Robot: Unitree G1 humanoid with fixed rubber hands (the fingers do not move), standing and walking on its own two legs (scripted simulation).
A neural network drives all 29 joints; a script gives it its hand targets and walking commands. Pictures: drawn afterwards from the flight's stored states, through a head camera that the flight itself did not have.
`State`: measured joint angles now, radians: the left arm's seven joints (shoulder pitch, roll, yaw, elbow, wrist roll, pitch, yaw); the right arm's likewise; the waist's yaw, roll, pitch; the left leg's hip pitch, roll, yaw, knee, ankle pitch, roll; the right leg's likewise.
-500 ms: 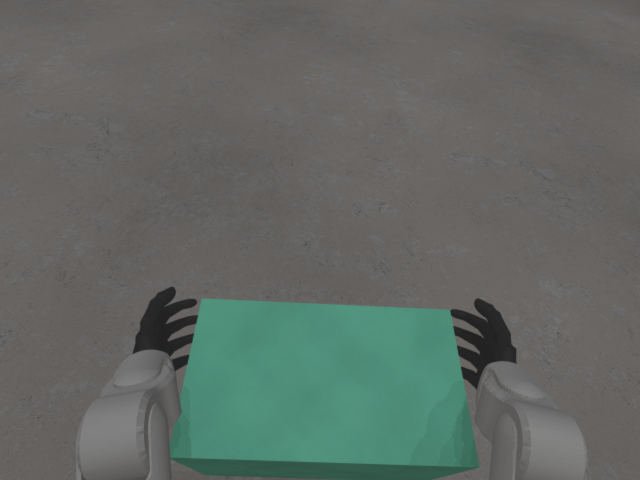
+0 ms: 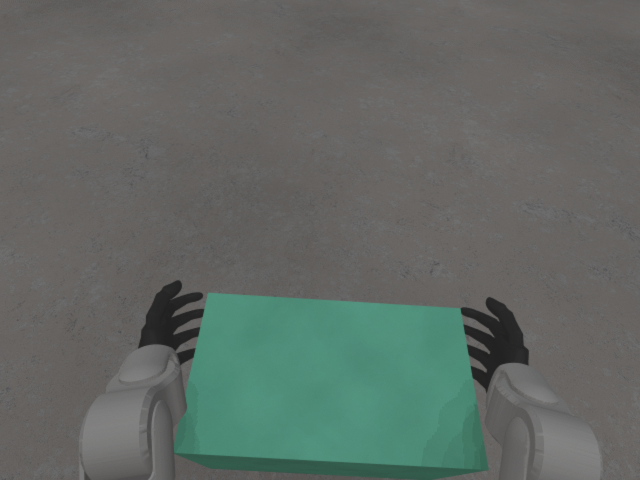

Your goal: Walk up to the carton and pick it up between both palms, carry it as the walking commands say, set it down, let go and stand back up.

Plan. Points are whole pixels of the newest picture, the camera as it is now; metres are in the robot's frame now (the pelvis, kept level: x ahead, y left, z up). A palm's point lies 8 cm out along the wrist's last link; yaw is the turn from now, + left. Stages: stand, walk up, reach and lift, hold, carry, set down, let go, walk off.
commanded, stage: carry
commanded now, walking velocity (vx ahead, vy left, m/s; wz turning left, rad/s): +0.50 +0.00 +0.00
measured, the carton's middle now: (327, 393) +0.24 +0.00 +0.00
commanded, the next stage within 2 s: none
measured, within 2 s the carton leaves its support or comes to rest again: neither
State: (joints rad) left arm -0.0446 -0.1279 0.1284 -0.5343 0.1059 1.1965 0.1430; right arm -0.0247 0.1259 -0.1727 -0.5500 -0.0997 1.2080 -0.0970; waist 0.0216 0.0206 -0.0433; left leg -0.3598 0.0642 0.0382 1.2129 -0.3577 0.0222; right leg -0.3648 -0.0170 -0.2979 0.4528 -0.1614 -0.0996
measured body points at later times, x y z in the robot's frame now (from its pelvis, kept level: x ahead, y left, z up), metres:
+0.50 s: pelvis +0.28 +0.04 +0.00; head +0.30 +0.06 +0.45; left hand +0.55 +0.20 +0.08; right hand +0.52 -0.16 +0.09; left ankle +0.35 +0.10 -0.73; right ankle +0.17 -0.08 -0.71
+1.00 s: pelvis +0.35 +0.01 +0.00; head +0.34 +0.01 +0.45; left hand +0.62 +0.17 +0.10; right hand +0.59 -0.19 +0.10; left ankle +0.35 +0.10 -0.73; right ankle +0.28 -0.10 -0.73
